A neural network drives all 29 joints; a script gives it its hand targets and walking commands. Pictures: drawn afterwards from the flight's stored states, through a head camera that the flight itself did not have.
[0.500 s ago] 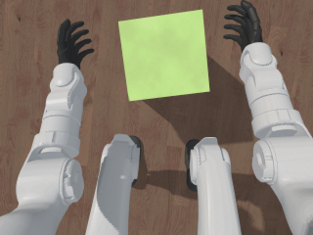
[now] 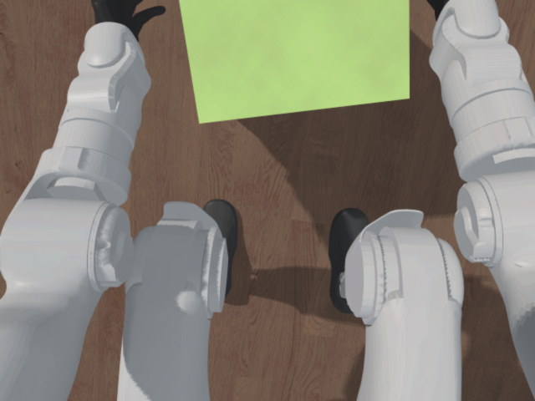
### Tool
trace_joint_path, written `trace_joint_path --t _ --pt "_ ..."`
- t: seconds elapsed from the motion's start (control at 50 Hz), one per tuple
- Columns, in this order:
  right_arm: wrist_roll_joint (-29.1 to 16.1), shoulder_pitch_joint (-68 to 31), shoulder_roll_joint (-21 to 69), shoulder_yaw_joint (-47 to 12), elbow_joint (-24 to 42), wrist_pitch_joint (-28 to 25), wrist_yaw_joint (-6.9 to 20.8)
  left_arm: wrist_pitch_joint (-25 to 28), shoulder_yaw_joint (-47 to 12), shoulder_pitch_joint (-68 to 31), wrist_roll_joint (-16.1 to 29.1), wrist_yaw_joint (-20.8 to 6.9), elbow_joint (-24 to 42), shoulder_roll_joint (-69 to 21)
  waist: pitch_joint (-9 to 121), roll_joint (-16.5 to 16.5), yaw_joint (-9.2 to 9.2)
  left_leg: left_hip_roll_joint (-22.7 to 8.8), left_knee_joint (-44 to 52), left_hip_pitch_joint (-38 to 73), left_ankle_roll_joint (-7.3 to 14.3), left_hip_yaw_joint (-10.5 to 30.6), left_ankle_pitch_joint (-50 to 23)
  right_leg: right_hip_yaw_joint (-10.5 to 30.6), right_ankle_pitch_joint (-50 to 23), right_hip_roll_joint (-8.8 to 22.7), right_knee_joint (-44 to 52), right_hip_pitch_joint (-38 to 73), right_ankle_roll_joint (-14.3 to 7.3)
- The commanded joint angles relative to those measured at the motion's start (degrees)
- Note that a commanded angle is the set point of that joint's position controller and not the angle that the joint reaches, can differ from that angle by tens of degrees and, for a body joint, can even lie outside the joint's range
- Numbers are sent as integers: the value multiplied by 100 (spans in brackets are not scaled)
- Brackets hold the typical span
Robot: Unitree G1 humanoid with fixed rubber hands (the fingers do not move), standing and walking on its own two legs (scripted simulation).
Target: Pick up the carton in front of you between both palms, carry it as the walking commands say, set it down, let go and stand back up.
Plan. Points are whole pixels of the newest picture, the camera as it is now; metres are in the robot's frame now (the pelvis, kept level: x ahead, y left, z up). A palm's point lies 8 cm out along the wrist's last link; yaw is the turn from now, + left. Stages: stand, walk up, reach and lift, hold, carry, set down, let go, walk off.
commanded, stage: reach and lift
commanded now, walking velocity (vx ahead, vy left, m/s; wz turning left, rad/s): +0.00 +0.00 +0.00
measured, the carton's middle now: (290, 32) +0.52 -0.01 -0.25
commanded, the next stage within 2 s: none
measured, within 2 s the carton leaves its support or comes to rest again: leaves its support in 0.70 s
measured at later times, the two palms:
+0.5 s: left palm (146, 15) +0.52 +0.15 -0.17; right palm out of the picture +0.54 -0.15 -0.18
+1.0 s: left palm (95, 1) +0.50 +0.14 -0.06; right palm out of the picture +0.52 -0.16 -0.06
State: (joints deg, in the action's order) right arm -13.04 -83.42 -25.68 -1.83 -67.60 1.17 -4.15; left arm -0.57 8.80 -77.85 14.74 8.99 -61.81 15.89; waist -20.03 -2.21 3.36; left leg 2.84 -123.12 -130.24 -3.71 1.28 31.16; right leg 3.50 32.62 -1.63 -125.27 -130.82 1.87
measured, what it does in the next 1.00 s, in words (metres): stands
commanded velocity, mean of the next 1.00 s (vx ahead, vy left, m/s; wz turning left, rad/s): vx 0.00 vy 0.00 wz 0.00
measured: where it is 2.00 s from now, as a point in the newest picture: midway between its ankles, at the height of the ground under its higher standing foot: (280, 272)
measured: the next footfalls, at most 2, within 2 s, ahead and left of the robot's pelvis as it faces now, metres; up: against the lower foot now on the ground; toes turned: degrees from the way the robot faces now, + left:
none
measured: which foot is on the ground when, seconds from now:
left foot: down 0.00-1.00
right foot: down 0.00-1.00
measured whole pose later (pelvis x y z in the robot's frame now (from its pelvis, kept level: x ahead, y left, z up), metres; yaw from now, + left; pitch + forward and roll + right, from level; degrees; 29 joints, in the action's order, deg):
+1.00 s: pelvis +0.00 +0.00 +0.02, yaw -2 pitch +40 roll +1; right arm 0.3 -68.3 -9.8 11.5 -49.7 15.9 -5.7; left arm -14.6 24.7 -62.5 0.5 8.5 -41.4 2.8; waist -0.9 -1.4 1.8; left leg 5.5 -119.0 -127.5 -5.5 4.1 31.2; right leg 3.9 31.7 -5.2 -120.2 -128.0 3.4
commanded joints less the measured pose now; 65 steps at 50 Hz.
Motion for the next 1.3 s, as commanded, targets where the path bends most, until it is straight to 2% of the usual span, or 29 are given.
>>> trace_joint_path --t 0.0,0.14,0.24,0.32,0.38,0.42,0.44,0.46,0.5,0.54,0.6,0.66,0.72,0.8,0.86,0.9,0.96,1.0,1.06,1.16,1.28 --pt "8 -1460 -348 14 690 -108 -65 145 -51 -912 76 -70 191 478 7304 889 35 -35 685 3014 -35 -552 -2036 -367 -2197 62 850 4084 35" --pt "118 -1155 -124 151 489 -79 -58 255 157 -831 -188 13 339 563 6985 639 144 -41 717 2922 -22 -560 -2043 -311 -2042 -6 877 3539 22" --pt "68 -1391 -106 75 532 -124 -94 226 -89 -1031 -16 -18 348 285 6890 573 5 -29 774 2974 -13 -516 -1857 -355 -1753 8 944 3338 -23" --pt "23 -1784 331 -164 613 -135 -77 194 -505 -1534 193 -41 554 -299 6806 611 -116 55 858 3095 -16 -505 -1587 -410 -1431 -34 1022 3328 -66" --pt "67 -2139 1085 -339 462 -118 21 161 -574 -1861 99 -120 347 -1032 6607 626 -127 161 862 3118 -5 -488 -1372 -407 -1209 -107 1064 3281 -88" --pt "249 -2526 2214 -433 413 -45 251 77 -441 -2233 -230 -290 202 -1911 6494 628 -32 255 823 3148 10 -498 -1273 -402 -1073 -186 1043 3104 -80" --pt "332 -2874 3280 -573 504 25 499 5 -603 -2665 -369 -524 319 -2903 6461 645 44 347 778 3146 51 -489 -1304 -409 -1074 -265 1017 3041 -84" --pt "423 -3130 4063 -672 555 65 719 -73 -689 -3018 -503 -749 372 -3701 6386 685 39 400 723 3084 57 -524 -1342 -422 -1112 -322 987 2948 -86" --pt "553 -3091 5109 -577 588 203 1007 -213 -781 -3410 -642 -1118 597 -4602 6343 723 -25 467 645 2930 74 -610 -1424 -492 -1266 -408 938 2900 -76" --pt "589 -3012 5649 -484 750 292 1166 -355 -815 -3458 -721 -1342 803 -5113 6461 631 -54 505 598 2880 102 -676 -1527 -560 -1448 -482 874 2939 -81" --pt "570 -2916 6166 -460 1172 364 1287 -512 -855 -3398 -704 -1521 1174 -5706 6922 479 -39 525 563 3075 110 -680 -1967 -631 -1914 -544 778 3018 -114" --pt "445 -3078 6610 -668 1874 451 1322 -638 -1003 -3321 -549 -1593 1521 -6278 7754 505 -34 544 548 3404 92 -682 -2474 -701 -2445 -584 745 3431 -139" --pt "294 -3141 6962 -1002 2651 582 1236 -807 -1358 -3248 -354 -1575 2067 -6717 9053 595 -75 572 588 3810 49 -738 -2849 -770 -2944 -609 819 4256 -108" --pt "372 -2821 7437 -1338 3318 914 1087 -1130 -1812 -3188 -326 -1551 2836 -7068 10354 755 -214 658 794 3996 14 -863 -2670 -858 -3007 -661 1079 5157 -33" --pt "591 -2270 7793 -1294 3177 1208 1111 -1384 -1879 -2973 -604 -1597 2969 -7091 9927 750 -185 692 1190 3809 70 -891 -1979 -887 -2284 -721 1465 4929 -21" --pt "767 -2034 7988 -1126 2909 1391 1184 -1545 -1697 -2734 -873 -1645 2772 -7105 9259 699 -99 690 1490 3576 111 -897 -1415 -870 -1627 -745 1765 4515 -30" --pt "1151 -1850 8079 -564 2304 1587 1319 -1736 -1099 -2424 -1380 -1724 2168 -7100 7984 591 3 672 1925 3094 182 -868 -496 -821 -576 -786 2249 3753 -78" --pt "1373 -1902 8118 -219 2185 1647 1387 -1806 -789 -2397 -1639 -1777 2007 -7160 7713 551 30 684 2155 3130 216 -854 -306 -821 -323 -800 2496 3667 -103" --pt "1591 -1879 8177 93 2046 1681 1436 -1845 -572 -2402 -1815 -1832 1872 -7261 7789 547 15 700 2460 3427 222 -806 -368 -837 -367 -806 2774 3826 -120" --pt "1952 -1495 8212 509 1778 1734 1518 -1918 -425 -2166 -2021 -1939 1675 -7406 7987 464 -125 716 2974 3878 177 -753 -465 -837 -507 -822 3260 4192 -132" --pt "1849 -1200 8439 152 2274 1759 1595 -1998 -841 -1660 -1856 -2026 1855 -7838 8666 304 -182 750 3410 4700 93 -698 -1063 -821 -1124 -824 3652 4877 -108"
